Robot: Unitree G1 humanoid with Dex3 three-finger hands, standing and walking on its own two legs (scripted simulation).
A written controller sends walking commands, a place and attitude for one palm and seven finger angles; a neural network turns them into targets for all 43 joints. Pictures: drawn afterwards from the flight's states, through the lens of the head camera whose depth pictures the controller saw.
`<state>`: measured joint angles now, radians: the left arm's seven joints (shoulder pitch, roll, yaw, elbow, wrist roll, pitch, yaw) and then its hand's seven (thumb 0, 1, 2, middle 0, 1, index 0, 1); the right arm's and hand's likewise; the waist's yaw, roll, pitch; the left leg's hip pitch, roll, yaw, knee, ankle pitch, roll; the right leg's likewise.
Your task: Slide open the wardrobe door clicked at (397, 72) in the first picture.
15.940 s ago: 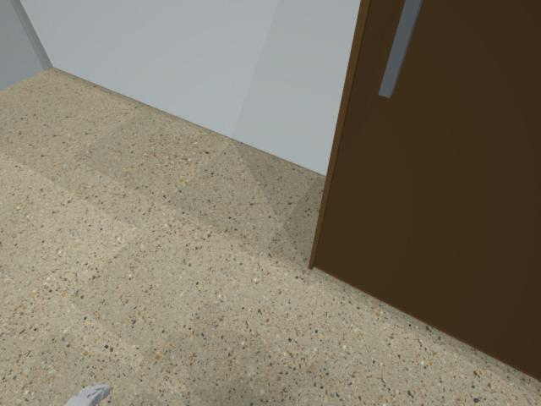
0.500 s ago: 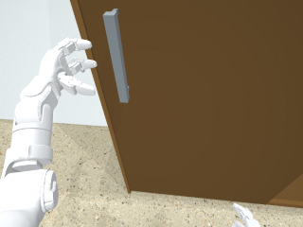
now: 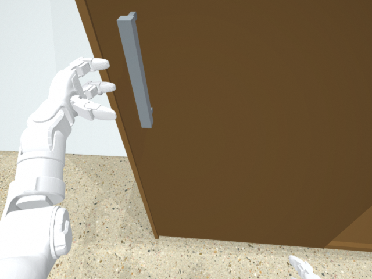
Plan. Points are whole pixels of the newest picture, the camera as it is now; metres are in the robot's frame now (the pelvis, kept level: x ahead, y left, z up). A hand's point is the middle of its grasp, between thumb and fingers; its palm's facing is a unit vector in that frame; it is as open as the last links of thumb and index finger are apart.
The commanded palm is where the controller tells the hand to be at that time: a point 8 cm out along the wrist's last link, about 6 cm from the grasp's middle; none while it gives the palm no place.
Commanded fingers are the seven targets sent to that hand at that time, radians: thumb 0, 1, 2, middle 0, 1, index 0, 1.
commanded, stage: move the hooked fingers beside the handle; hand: left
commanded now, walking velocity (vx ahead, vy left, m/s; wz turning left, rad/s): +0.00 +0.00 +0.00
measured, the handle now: (140, 76) +0.47 +0.11 +0.23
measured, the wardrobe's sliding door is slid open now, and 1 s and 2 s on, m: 0.00 0.00 0.00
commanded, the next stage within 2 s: none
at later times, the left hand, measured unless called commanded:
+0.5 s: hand (104, 85) +0.41 +0.17 +0.25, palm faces -0.04 -1.00 -0.02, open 14.0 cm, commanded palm +0.38 +0.22 +0.24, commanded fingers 0.00 -0.50 0.30 -0.30 -1.20 -0.30 -1.20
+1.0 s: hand (101, 88) +0.41 +0.18 +0.24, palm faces +0.00 -1.00 -0.02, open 14.0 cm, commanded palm +0.38 +0.23 +0.24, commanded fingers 0.00 -0.50 0.30 -0.30 -1.20 -0.30 -1.20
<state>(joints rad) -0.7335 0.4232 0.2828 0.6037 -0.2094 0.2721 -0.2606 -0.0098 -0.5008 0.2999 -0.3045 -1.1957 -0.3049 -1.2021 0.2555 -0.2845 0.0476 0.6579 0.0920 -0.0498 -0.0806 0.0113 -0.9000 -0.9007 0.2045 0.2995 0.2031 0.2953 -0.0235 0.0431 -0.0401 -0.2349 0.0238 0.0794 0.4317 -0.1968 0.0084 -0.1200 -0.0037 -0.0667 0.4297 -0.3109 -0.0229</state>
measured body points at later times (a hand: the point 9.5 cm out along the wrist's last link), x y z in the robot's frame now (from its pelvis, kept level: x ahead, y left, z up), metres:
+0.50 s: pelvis +0.00 +0.00 +0.00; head -0.02 -0.02 +0.45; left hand +0.40 +0.22 +0.25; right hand +0.13 -0.24 -0.10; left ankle +0.02 +0.12 -0.74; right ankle -0.05 -0.10 -0.74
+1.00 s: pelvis -0.01 +0.00 +0.00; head -0.03 -0.02 +0.45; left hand +0.41 +0.23 +0.24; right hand +0.14 -0.25 -0.10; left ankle +0.02 +0.12 -0.74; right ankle -0.05 -0.10 -0.74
